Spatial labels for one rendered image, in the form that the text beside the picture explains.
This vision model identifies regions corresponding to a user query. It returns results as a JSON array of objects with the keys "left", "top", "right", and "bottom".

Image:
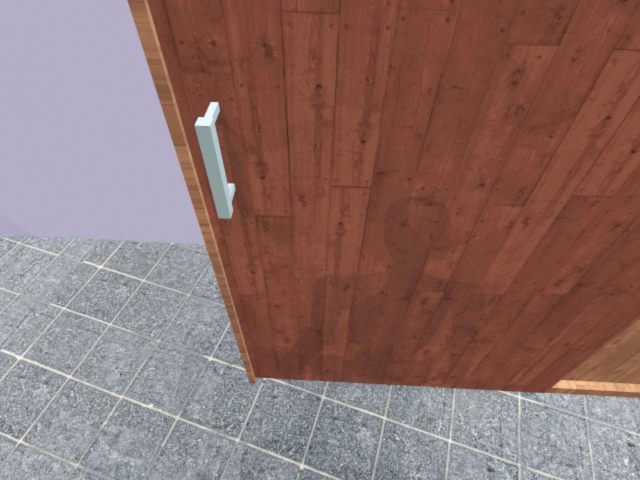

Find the handle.
[{"left": 194, "top": 102, "right": 235, "bottom": 219}]

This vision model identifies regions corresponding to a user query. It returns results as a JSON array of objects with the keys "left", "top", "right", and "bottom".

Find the wardrobe door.
[
  {"left": 147, "top": 0, "right": 640, "bottom": 393},
  {"left": 562, "top": 319, "right": 640, "bottom": 384}
]

